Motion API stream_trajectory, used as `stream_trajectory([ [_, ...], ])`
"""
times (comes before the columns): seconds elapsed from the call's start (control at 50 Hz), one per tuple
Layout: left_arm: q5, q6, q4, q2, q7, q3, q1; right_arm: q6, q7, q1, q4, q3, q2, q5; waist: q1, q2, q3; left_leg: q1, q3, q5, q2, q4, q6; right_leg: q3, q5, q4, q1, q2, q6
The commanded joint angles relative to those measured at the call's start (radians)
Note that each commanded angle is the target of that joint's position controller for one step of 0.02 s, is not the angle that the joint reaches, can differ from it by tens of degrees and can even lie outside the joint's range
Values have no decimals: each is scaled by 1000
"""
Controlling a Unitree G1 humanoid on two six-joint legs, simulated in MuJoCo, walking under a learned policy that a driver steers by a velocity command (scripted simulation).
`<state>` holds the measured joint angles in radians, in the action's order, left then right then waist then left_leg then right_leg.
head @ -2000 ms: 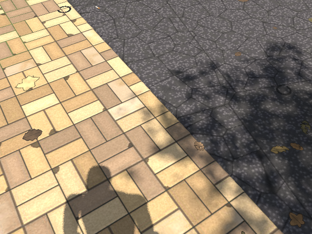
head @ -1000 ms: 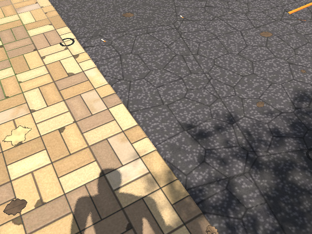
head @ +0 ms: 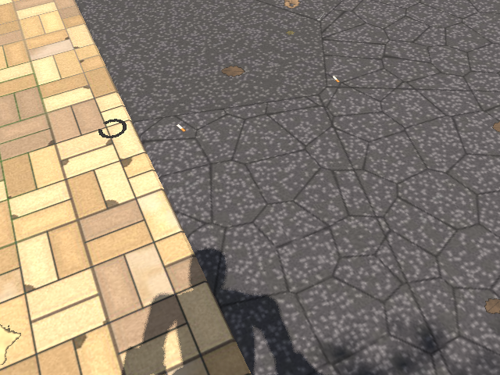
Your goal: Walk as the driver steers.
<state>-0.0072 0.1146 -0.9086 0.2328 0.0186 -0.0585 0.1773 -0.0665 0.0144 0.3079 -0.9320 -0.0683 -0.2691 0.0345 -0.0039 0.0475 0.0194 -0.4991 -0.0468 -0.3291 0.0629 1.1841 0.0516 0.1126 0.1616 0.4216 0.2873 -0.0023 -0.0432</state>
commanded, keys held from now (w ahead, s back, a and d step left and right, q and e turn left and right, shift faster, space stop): w+q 0.60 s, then w+e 0.40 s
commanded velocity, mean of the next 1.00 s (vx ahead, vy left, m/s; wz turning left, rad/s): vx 0.50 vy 0.00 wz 0.31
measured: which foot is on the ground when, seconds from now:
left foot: up 0.00-0.38, down 0.40-0.96, up 0.98-1.00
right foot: down 0.00-0.38, up 0.40-0.92, down 0.94-1.00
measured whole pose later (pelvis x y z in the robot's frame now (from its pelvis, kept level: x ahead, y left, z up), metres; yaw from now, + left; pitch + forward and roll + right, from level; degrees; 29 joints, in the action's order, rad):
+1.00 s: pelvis +0.56 +0.13 -0.02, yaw +17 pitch +2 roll +0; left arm 0.02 0.10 -0.79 0.28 0.06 -0.06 0.11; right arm -0.07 0.01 0.31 -0.83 -0.06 -0.28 0.00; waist 0.02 0.01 0.03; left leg -0.18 -0.04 -0.47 -0.04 1.01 0.03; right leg 0.03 0.15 0.58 0.49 -0.07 -0.10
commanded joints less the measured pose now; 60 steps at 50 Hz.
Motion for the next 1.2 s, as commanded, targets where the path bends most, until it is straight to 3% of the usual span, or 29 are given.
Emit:
stream_trajectory([
  [0.02, -6, 17, 21, 103, -4, -24, -3, 23, 4, 56, 61, -17, -15, 0, 26, -147, -21, -120, -58, 91, 91, 3, 3, -206, -83, -289, -83, 280, -140],
  [0.08, -9, 16, 5, 124, -20, -32, 21, 36, 2, -20, 99, -26, -29, -10, 19, -104, 15, -211, -77, 207, 89, -95, -13, -114, -157, -305, -112, 278, -144],
  [0.16, -7, 4, -2, 154, -37, -39, 56, 24, -23, -139, 142, -20, -15, -14, -13, -89, 36, -215, -21, 368, 74, -317, -17, -4, -200, -308, -171, 261, -119],
  [0.28, 17, -30, -25, 193, -42, -53, 144, 24, -63, -317, 238, -5, -7, -12, -71, -86, 90, -249, 78, 284, 51, -497, 15, 71, -274, -243, -355, 314, -101],
  [0.34, 29, -48, -12, 232, -44, -65, 111, 30, -73, -267, 259, -25, -50, -11, -11, -136, 24, -88, 162, 137, -32, -521, 65, 117, -695, -72, -395, 317, -70],
  [0.38, 37, -62, 1, 241, -47, -64, 76, 30, -64, -11, 200, -76, -138, -5, 135, -123, -117, 278, 193, 178, -130, -617, 129, 158, -830, 290, -301, 263, -24],
  [0.4, 13, -54, 25, 202, -46, -49, 86, 39, -40, 139, 166, -114, -240, -7, 184, 7, -206, 584, -49, 173, 5, -655, 191, 159, -470, 617, -29, 214, 29],
  [0.42, -10, -18, 84, 46, -28, -3, 167, 25, -39, 93, 178, -118, -332, -6, 45, 230, -295, 869, -632, 10, 238, -784, 377, 8, 417, 931, 401, 0, 77],
  [0.44, 35, 27, 104, 136, -15, -17, 37, 11, -46, 135, 197, -90, -238, -18, 125, 97, -353, 889, -754, -22, 273, -909, 367, -188, 416, 1007, 507, 5, 51],
  [0.46, 64, 45, 128, 164, -11, -26, -38, -1, -49, 96, 190, -74, -184, -25, 120, 59, -220, 804, -601, 90, 247, -907, 316, -184, 317, 976, 578, 48, 22],
  [0.48, 46, 50, 118, 153, -18, -23, -35, -7, -48, 23, 206, -63, -149, -18, 72, -22, -159, 655, -470, 191, 202, -897, 279, -189, 228, 890, 522, 94, 11],
  [0.5, 21, 44, 104, 161, -24, -32, -21, -6, -46, -50, 223, -52, -116, -19, 30, -38, -112, 514, -371, 288, 161, -905, 253, -188, 183, 806, 444, 124, 19],
  [0.52, 17, 29, 101, 168, -23, -40, 4, -7, -41, -86, 240, -42, -94, -27, -3, -23, -101, 429, -322, 336, 134, -927, 241, -196, 152, 760, 373, 144, 25],
  [0.6, -8, -9, 138, 126, -27, -35, -51, -16, -17, -47, 237, -52, -144, -21, -13, -27, -56, 305, -239, 451, 94, -973, 245, -165, 32, 564, 350, 117, 85],
  [0.68, 3, -7, 150, 87, -11, -14, -149, -16, -3, 6, 205, -39, -119, -24, 42, 29, -29, 317, -112, 437, 48, -983, 179, -133, -255, 268, 320, 93, 81],
  [0.74, 20, -3, 171, 91, 2, -5, -226, -24, -6, 51, 174, -38, -131, -27, 83, 40, 11, 359, -109, 338, 83, -1001, 163, -119, -349, 173, 315, 82, 52],
  [0.82, 26, 5, 208, 113, 29, -2, -281, -16, -2, 82, 136, -41, -143, -32, 97, 22, 50, 563, -104, 435, 165, -952, 151, -124, -226, 124, 445, 75, -6],
  [0.88, 28, 5, 204, 133, 48, -9, -211, -4, 7, 43, 137, -45, -165, -34, 48, 41, 0, 616, -43, 762, 171, -852, 114, -85, -99, 114, 335, 22, -53],
  [0.9, 25, 1, 187, 157, 46, -22, -139, 1, 10, 27, 142, -47, -176, -36, 11, 54, -58, 616, -17, 952, 156, -765, 100, -53, -72, 122, 221, -19, -72],
  [0.92, 21, -3, 151, 190, 41, -42, -3, 9, 13, 3, 149, -42, -175, -36, -63, 33, -134, 578, 31, 1059, 112, -591, 73, -29, -108, 91, 36, -59, -100],
  [0.94, 15, -9, 125, 241, 32, -59, 153, 7, 18, 2, 170, -32, -161, -45, -124, -38, -236, 388, 59, 856, 77, -324, 37, -201, -159, 104, -242, 53, -154],
  [0.96, 16, -10, 120, 326, 32, -79, 233, -17, 1, 130, 189, 2, -51, -57, -60, -288, -357, -36, 59, 146, -117, 83, -53, -702, -43, 52, -618, 293, -348],
  [0.98, 33, -15, 105, 250, 32, -60, 258, -46, -12, 93, 184, 5, -84, -41, -96, -267, -397, -213, -74, -204, -143, 189, -46, -927, 138, -103, -706, 323, -358],
  [1.0, 32, -19, 126, 211, 25, -50, 189, -67, -23, -12, 220, -6, -138, -7, -103, -199, -241, -304, -95, -139, -80, 201, -26, -806, 193, -126, -596, 300, -303],
  [1.02, 25, -23, 151, 191, 20, -42, 120, -77, -22, -84, 238, -3, -139, -8, -83, -88, -148, -282, -76, -60, -35, 136, -17, -692, 135, -142, -435, 263, -269],
  [1.04, 19, -26, 165, 172, 19, -34, 74, -79, -16, -113, 246, -8, -137, -30, -48, -29, -80, -240, -62, -19, -7, 49, -23, -615, 33, -162, -290, 231, -255],
  [1.06, 11, -24, 177, 159, 16, -27, 52, -72, -11, -103, 251, -15, -138, -45, -12, -40, -65, -171, -62, 8, 17, -15, -30, -563, -58, -182, -203, 200, -248],
  [1.1, 14, -27, 189, 163, 9, -28, 43, -53, -4, -70, 256, -14, -115, -52, 19, -89, -59, -120, -46, 17, 29, -104, -55, -500, -156, -206, -120, 165, -252],
  [1.2, 30, -35, 184, 208, -20, -45, 115, -38, 5, -209, 304, 1, -69, -54, -23, -104, -35, -96, -14, 281, -7, -419, -109, -384, -232, -205, -31, 94, -207],
])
